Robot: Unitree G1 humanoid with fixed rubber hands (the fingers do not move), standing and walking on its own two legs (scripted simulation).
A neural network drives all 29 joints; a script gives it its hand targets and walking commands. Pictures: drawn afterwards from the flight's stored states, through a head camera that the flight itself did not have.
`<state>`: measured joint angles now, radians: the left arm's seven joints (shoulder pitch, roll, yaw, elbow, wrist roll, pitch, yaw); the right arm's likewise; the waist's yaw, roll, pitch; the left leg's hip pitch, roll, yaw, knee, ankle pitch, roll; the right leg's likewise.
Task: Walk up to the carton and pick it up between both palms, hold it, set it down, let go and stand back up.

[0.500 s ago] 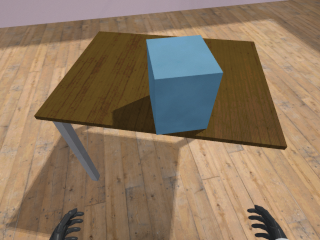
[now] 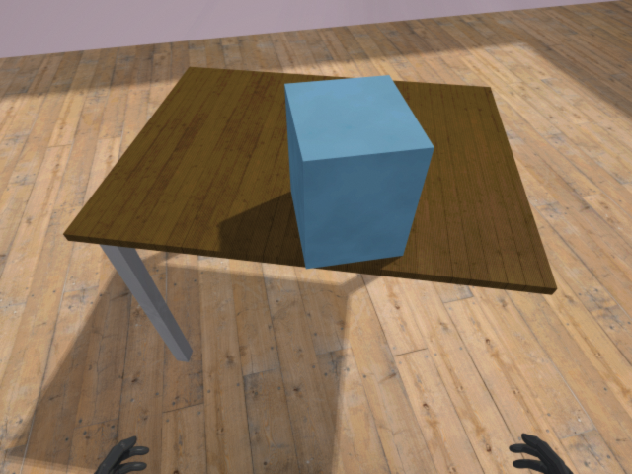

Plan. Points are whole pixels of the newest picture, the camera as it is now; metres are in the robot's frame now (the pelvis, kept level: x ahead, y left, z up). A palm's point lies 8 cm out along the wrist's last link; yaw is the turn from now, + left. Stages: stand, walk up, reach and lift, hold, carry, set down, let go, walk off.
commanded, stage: stand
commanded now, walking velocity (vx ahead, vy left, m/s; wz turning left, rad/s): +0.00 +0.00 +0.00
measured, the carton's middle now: (346, 174) +0.58 -0.05 +0.03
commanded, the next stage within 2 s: walk up in 1.92 s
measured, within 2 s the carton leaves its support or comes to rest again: neither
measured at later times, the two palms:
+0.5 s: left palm out of the picture +0.09 +0.29 -0.09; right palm out of the picture +0.10 -0.30 -0.09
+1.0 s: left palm out of the picture +0.09 +0.30 -0.09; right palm out of the picture +0.09 -0.30 -0.09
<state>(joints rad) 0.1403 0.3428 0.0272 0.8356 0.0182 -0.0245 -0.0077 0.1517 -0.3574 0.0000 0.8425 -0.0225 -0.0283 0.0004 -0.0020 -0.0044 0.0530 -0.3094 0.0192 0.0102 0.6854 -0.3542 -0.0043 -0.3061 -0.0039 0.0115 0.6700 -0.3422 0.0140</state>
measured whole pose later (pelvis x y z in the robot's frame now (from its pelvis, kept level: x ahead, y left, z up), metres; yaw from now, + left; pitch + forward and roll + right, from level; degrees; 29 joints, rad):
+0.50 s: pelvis +0.00 +0.00 +0.02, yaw +0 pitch -2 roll +0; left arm 0.12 0.35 0.01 1.01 0.01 -0.02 -0.01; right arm 0.10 -0.36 0.01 1.02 -0.02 -0.03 0.00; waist 0.00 0.00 0.05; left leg -0.18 0.02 0.01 0.45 -0.23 -0.01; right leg -0.18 -0.01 0.01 0.44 -0.22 0.02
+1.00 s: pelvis +0.00 +0.00 +0.03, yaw +0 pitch -2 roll +0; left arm 0.10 0.36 0.00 1.07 0.01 -0.02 -0.01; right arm 0.09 -0.36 0.01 1.08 -0.01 -0.02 0.00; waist 0.00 0.00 0.05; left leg -0.14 0.02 0.02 0.37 -0.19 -0.01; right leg -0.14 -0.01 0.01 0.35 -0.18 0.02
